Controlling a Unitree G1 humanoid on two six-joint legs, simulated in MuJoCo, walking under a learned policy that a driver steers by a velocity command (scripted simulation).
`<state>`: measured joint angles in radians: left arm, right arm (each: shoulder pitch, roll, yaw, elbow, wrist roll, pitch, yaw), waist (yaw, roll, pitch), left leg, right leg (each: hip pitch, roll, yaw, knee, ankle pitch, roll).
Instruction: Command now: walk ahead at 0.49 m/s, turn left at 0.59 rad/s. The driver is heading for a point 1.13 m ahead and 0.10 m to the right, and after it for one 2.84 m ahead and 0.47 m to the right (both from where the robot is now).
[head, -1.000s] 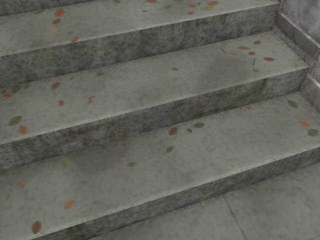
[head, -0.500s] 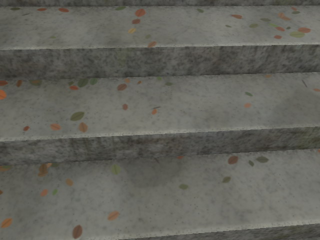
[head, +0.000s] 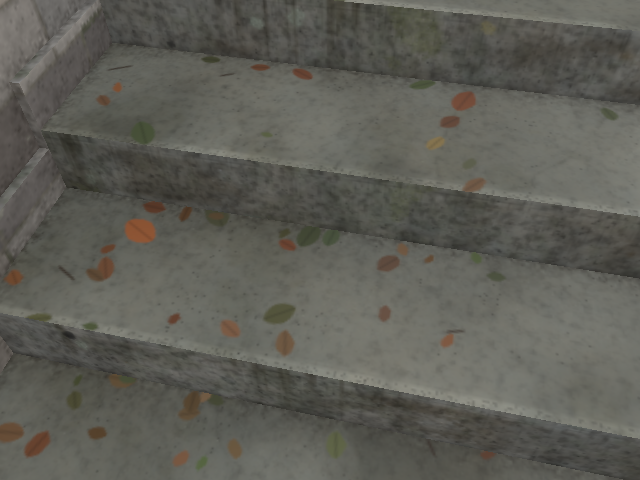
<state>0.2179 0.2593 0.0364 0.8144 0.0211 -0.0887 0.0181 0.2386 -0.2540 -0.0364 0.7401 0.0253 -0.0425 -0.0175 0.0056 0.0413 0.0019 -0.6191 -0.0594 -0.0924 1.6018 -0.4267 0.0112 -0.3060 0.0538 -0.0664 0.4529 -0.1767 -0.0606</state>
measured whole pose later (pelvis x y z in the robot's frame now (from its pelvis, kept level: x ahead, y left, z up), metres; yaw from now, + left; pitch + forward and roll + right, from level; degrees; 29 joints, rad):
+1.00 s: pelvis +0.56 +0.11 +0.19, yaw -6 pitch +7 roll -5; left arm -0.02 0.16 -0.04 0.74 0.01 -0.01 -0.08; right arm 0.49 -0.16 0.05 1.10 -0.10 -0.12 0.12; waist -0.03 0.07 -0.13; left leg -0.11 0.15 0.19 0.67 -0.13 0.05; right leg -0.92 0.09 -0.15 1.28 -0.50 -0.12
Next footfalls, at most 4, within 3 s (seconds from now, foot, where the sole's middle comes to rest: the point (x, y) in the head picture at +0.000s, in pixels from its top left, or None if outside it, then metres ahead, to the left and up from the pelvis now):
0.36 left None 0.37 0.20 -0.61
0.94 right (330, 319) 0.68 0.03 -0.45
1.42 left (231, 122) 1.05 0.22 -0.29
2.04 right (448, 6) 1.21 -0.21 -0.14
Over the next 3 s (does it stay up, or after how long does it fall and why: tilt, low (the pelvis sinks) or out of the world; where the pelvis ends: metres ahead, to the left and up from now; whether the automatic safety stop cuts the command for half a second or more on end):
stays up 1.28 -0.08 0.63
